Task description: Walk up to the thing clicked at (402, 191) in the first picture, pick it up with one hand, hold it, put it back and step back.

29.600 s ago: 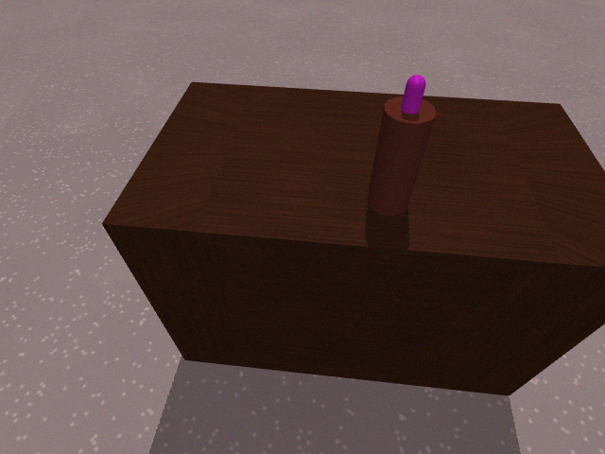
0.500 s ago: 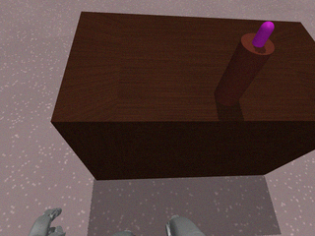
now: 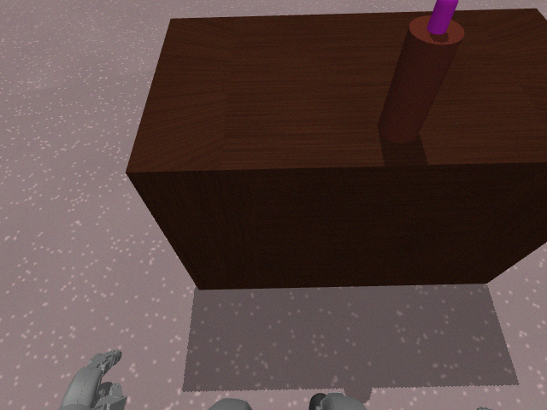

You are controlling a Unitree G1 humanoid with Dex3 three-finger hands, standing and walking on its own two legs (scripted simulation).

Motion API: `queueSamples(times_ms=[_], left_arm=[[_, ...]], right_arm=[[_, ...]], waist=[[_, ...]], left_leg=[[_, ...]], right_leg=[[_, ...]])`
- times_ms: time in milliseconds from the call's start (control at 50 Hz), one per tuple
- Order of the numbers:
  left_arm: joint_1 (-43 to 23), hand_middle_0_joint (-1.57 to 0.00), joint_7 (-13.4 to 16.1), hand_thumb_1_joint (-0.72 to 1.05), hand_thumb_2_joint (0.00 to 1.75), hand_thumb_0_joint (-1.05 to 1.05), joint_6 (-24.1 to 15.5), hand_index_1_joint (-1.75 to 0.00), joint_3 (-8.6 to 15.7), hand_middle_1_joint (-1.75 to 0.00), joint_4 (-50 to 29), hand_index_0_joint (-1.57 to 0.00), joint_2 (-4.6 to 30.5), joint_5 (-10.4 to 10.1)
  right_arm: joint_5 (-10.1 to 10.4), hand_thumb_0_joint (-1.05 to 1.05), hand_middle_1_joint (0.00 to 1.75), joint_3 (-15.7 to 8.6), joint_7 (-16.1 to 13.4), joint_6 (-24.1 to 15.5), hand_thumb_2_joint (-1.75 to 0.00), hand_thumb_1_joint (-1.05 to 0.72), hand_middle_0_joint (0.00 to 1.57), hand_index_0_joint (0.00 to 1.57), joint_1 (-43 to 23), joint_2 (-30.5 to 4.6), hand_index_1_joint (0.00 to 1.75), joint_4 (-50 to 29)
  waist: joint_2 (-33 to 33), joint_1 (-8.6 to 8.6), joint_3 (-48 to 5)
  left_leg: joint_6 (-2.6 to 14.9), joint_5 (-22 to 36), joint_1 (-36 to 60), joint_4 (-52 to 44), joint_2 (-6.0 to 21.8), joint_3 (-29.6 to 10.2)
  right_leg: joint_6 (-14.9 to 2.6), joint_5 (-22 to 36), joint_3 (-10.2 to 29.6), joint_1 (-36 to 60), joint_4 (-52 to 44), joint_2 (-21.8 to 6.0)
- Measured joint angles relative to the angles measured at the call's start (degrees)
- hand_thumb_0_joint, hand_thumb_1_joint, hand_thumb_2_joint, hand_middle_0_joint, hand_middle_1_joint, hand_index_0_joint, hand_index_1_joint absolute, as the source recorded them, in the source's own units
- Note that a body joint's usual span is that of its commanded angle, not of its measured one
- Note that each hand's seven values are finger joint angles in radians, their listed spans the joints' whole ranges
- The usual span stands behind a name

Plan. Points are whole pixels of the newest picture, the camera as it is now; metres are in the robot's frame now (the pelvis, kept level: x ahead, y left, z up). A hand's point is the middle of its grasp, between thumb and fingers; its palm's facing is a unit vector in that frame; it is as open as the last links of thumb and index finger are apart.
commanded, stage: step back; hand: right
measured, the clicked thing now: (419, 72) +0.68 -0.22 +0.08
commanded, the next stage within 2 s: none
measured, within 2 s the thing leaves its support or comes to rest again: neither
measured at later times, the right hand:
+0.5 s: hand out of the picture -0.03 -0.30 -0.15, palm faces +0.01 +0.91 -0.41, open 7.4 cm
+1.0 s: hand out of the picture -0.24 -0.30 -0.14, palm faces -0.10 +0.90 -0.42, open 7.4 cm
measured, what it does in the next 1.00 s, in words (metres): walks backwards: left foot, then right foot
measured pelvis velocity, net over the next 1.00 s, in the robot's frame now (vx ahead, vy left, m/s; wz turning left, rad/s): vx -0.33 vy -0.04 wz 0.03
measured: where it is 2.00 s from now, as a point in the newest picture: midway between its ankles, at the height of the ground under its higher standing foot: outside the picture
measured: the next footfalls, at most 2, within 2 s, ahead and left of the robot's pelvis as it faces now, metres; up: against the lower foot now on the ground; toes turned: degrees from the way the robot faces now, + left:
left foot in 0.06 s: -0.01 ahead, +0.12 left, +0.00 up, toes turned -2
right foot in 0.46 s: -0.15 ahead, -0.15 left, +0.00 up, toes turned -1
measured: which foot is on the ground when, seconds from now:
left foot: up 0.00-0.04, down 0.06-0.50, up 0.52-0.80, down 0.82-1.00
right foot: down 0.00-0.08, up 0.10-0.44, down 0.46-0.84, up 0.86-1.00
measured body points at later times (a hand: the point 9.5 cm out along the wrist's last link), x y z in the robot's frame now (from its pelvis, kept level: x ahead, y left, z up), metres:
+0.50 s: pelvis -0.17 -0.02 -0.01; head -0.10 -0.03 +0.43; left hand -0.08 +0.29 -0.13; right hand -0.03 -0.35 -0.12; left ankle -0.05 +0.12 -0.73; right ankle -0.19 -0.15 -0.73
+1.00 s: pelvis -0.33 -0.04 +0.00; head -0.27 -0.01 +0.45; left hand -0.21 +0.27 -0.12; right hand -0.24 -0.34 -0.11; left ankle -0.30 +0.08 -0.73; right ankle -0.34 -0.18 -0.64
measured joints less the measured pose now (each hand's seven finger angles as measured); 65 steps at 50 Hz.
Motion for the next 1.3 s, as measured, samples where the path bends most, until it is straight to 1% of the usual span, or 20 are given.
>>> queueSamples(times_ms=[60, 100, 160, 200, 260, 380, 460, 500, 560, 660, 760, 800, 860, 920, 1000, 1060, 1140, 1180, 1240, 1300], left_arm=[[-1.0, -0.21, -0.2, 0.9, 0.9, 0.0, 0.5, -0.3, -0.2, -0.3, -1.0, -0.21, 0.9, -0.4], [-1.1, -0.21, -0.2, 0.9, 0.9, 0.0, 1.3, -0.3, 0.2, -0.3, -0.3, -0.21, 2.1, -0.7], [0.2, -0.21, -0.1, 0.9, 0.9, 0.0, 2.5, -0.3, 0.6, -0.3, 2.0, -0.21, 1.7, -0.5], [1.5, -0.21, -0.2, 0.91, 0.9, 0.01, 2.6, -0.3, 0.8, -0.3, 2.7, -0.21, 1.9, -0.9], [3.5, -0.21, -0.5, 0.9, 0.9, 0.01, 2.1, -0.3, 1.6, -0.3, 2.8, -0.21, 2.8, -1.1], [5.5, -0.21, -0.3, 0.91, 0.9, 0.01, 1.8, -0.3, 2.0, -0.3, 4.0, -0.2, 4.1, -0.8], [5.8, -0.21, -0.8, 0.91, 0.9, 0.01, 0.9, -0.3, 1.5, -0.3, 5.4, -0.2, 3.5, -0.6], [5.4, -0.2, -1.1, 0.91, 0.9, 0.01, 0.6, -0.3, 1.1, -0.3, 6.4, -0.2, 1.4, -0.1], [6.8, -0.21, -1.7, 0.91, 0.9, 0.01, 0.7, -0.3, 0.3, -0.3, 5.7, -0.21, 0.5, 0.3], [6.1, -0.21, -1.0, 0.9, 0.9, 0.01, 1.0, -0.31, 0.5, -0.3, 4.5, -0.21, -0.1, 0.5], [2.0, -0.21, 0.2, 0.9, 0.9, 0.01, 0.4, -0.31, 0.7, -0.3, 0.8, -0.21, 1.1, 0.6], [0.1, -0.21, 0.4, 0.9, 0.9, 0.01, 0.6, -0.31, 0.5, -0.3, -0.5, -0.21, 1.9, 0.2], [-2.2, -0.21, 0.4, 0.9, 0.9, 0.0, 1.4, -0.3, 0.7, -0.3, -0.6, -0.21, 3.3, -0.6], [-1.4, -0.21, 0.4, 0.91, 0.9, 0.0, 2.5, -0.3, 0.2, -0.3, 1.1, -0.21, 2.2, -0.8], [0.9, -0.21, -0.3, 0.91, 0.9, 0.0, 2.5, -0.3, 0.1, -0.3, 2.3, -0.21, 2.1, -1.4], [2.3, -0.21, -0.3, 0.9, 0.9, 0.0, 1.8, -0.3, 0.2, -0.3, 3.0, -0.21, 2.4, -1.1], [4.3, -0.21, -0.2, 0.9, 0.9, 0.0, -0.1, -0.3, 0.1, -0.3, 4.8, -0.21, 2.7, -0.9], [4.1, -0.21, 0.0, 0.91, 0.9, 0.0, -0.9, -0.3, 0.0, -0.3, 7.3, -0.21, 1.0, -0.4], [6.5, -0.21, -0.5, 0.9, 0.9, 0.01, -1.4, -0.3, -0.7, -0.3, 8.6, -0.21, 0.3, 0.3], [7.9, -0.21, -0.4, 0.9, 0.9, 0.01, -1.4, -0.3, -0.7, -0.3, 9.7, -0.21, 0.1, 0.4]], right_arm=[[-0.6, 0.0, 0.3, -0.4, 0.2, -0.5, -0.9, -0.9, 0.2, 0.2, 0.3, 0.5, 0.3, 0.3], [-1.5, 0.0, 0.3, -0.3, 0.6, -0.5, -0.9, -0.9, 0.2, 0.2, 0.0, 2.5, 0.3, 0.7], [-2.3, 0.0, 0.3, 0.3, 1.5, -0.6, -0.9, -0.9, 0.2, 0.2, 1.3, 3.2, 0.3, 0.4], [-2.6, 0.0, 0.3, 0.5, 1.3, -0.5, -0.9, -0.9, 0.2, 0.21, 1.7, 3.5, 0.3, 0.6], [-2.3, 0.01, 0.3, 0.5, 1.1, -0.7, -0.9, -0.9, 0.2, 0.21, 1.4, 3.8, 0.3, 0.0], [-1.8, 0.0, 0.3, -0.1, 0.8, -1.1, -0.9, -0.9, 0.2, 0.21, -1.9, 2.9, 0.3, -3.3], [-1.7, 0.0, 0.3, -0.2, 1.1, -0.3, -0.9, -0.9, 0.2, 0.21, -4.2, 1.2, 0.3, -4.9], [-1.2, 0.0, 0.3, -0.8, 0.9, 0.6, -0.9, -0.9, 0.2, 0.21, -4.9, -0.3, 0.3, -4.3], [-0.7, 0.0, 0.3, -1.2, 0.3, 1.6, -0.9, -0.9, 0.2, 0.2, -3.0, 0.3, 0.3, -2.8], [-0.2, 0.0, 0.3, -0.5, 0.1, 0.8, -0.9, -0.9, 0.2, 0.2, 1.1, 0.0, 0.3, -1.3], [-0.8, 0.01, 0.3, 0.0, -0.1, 0.4, -0.9, -0.9, 0.2, 0.2, 3.3, 0.9, 0.3, -0.2], [-1.1, 0.01, 0.3, 0.1, 0.2, 0.0, -0.9, -0.9, 0.2, 0.2, 3.8, 1.6, 0.3, 0.0], [-1.8, 0.01, 0.3, 0.2, 0.6, -0.1, -0.9, -0.9, 0.2, 0.2, 2.9, 3.9, 0.3, 1.0], [-2.4, 0.01, 0.3, 0.7, 1.2, -0.1, -0.9, -0.9, 0.2, 0.21, 3.2, 3.7, 0.3, 0.6], [-2.5, 0.01, 0.3, 0.8, 0.7, 0.0, -0.9, -0.9, 0.2, 0.21, 2.4, 3.4, 0.3, 0.0], [-2.3, 0.01, 0.3, 0.3, 0.7, -0.1, -0.9, -0.9, 0.2, 0.21, 0.4, 2.6, 0.3, -1.4], [-2.1, 0.0, 0.3, 0.0, 1.1, 0.0, -0.9, -0.9, 0.2, 0.21, -2.9, 1.1, 0.3, -3.1], [-1.7, 0.0, 0.3, -0.5, 1.1, 0.6, -0.9, -0.9, 0.2, 0.21, -4.6, -0.4, 0.3, -2.7], [-1.5, 0.0, 0.3, -0.6, 0.9, 1.6, -0.9, -0.9, 0.2, 0.2, -2.9, 0.3, 0.3, -1.3], [-0.9, 0.0, 0.3, -0.5, 1.4, 1.7, -0.9, -0.9, 0.2, 0.2, -0.9, 0.4, 0.3, 0.4]], waist=[[-1.2, -0.44, 1.1], [-5.1, 0.56, 2.4], [-3.7, -1.02, 0.6], [-3.1, -0.93, -0.6], [-3.5, 0.34, -1.7], [-3.7, 1.42, 0.1], [-2.0, 1.72, 0.8], [2.4, 0.47, 1.7], [0.9, 1.63, -0.7], [0.5, 1.03, -3.0], [0.3, -0.35, -1.3], [-0.5, -0.82, -0.4], [-5.4, 0.21, 2.2], [-3.2, -1.44, 1.2], [-2.6, -0.76, -1.4], [-2.6, 0.18, -1.5], [-2.1, 1.48, -1.2], [2.4, 0.61, 0.2], [2.1, 1.46, -2.6], [1.1, 1.94, -4.7]], left_leg=[[1.08, 6.9, 4.3, -12.5, 1.2, 2.3], [2.17, 9.0, 5.2, -13.7, -0.7, 4.4], [2.84, 10.1, 3.6, -13.5, 1.4, 2.5], [2.66, 12.2, 3.4, -15.8, 2.9, 2.0], [2.18, 15.0, 2.3, -18.5, 4.2, 2.9], [1.63, 17.6, -1.9, -16.8, 5.6, 4.8], [0.08, 18.1, -6.1, -12.6, 7.1, 5.8], [0.65, 16.6, -7.7, -10.3, 8.1, 2.3], [0.98, 3.2, -11.0, 2.3, 1.7, -0.3], [0.82, 2.6, -9.9, 14.8, -3.3, -2.2], [0.37, 0.0, -1.7, 2.2, -0.4, 1.0], [0.91, 3.8, 2.6, -8.4, 1.0, 3.0], [2.48, 8.4, 4.5, -13.0, -1.1, 5.5], [2.89, 9.8, 2.7, -12.5, 1.5, 3.5], [2.34, 13.7, 0.9, -16.0, 3.8, 3.5], [1.96, 15.6, -1.3, -16.1, 4.9, 4.2], [0.73, 15.9, -5.2, -12.2, 6.5, 6.1], [1.31, 15.4, -6.7, -8.8, 9.1, 3.7], [1.65, 3.9, -8.6, -1.6, 4.5, -0.4], [1.55, 3.6, -8.4, 6.1, 0.6, -2.2]], right_leg=[[0.84, -0.2, -1.1, -2.3, 3.5, -1.0], [0.84, -2.1, 1.6, -3.2, 5.9, -2.0], [0.96, -16.4, 5.2, -5.8, 20.1, 3.8], [0.87, -17.5, 7.0, -6.7, 29.6, 6.7], [1.48, -16.4, 8.8, -5.6, 35.7, 7.5], [3.66, -18.0, 7.4, 2.6, 22.5, 3.3], [2.26, -12.4, 3.3, 8.9, 5.0, 0.9], [1.3, -10.9, 0.9, 9.1, 4.3, 3.1], [0.35, -10.1, 2.1, 6.3, 5.8, 0.8], [0.42, -5.8, 1.5, 3.8, 2.4, -1.2], [0.33, -3.4, -1.9, 0.0, 3.4, -1.7], [0.54, -3.3, -3.2, -2.1, 5.6, -2.3], [0.65, -6.0, -0.5, -4.5, 10.0, -4.0], [0.92, -18.7, 2.5, -6.6, 23.2, 1.9], [1.05, -18.7, 6.5, -6.0, 35.1, 5.7], [2.19, -19.0, 6.0, -0.9, 28.9, 4.0], [1.97, -14.2, 2.6, 8.5, 5.9, 0.2], [1.45, -10.8, 0.3, 10.5, 2.4, 2.8], [0.71, -10.6, 0.7, 8.4, 4.4, 1.9], [0.7, -9.0, 1.5, 7.6, 3.4, -0.1]])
